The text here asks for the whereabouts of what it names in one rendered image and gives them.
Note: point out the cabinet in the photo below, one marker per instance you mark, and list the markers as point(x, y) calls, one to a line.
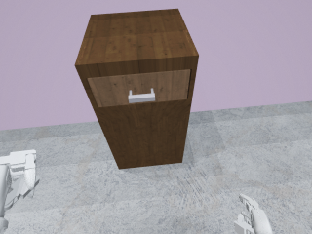
point(114, 44)

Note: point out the robot left hand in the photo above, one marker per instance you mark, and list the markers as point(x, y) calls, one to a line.
point(21, 167)

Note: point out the handle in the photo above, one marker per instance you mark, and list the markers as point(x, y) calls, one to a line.
point(141, 97)

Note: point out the drawer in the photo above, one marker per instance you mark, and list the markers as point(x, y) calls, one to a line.
point(115, 90)

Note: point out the robot right hand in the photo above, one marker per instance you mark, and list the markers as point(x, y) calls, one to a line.
point(256, 222)

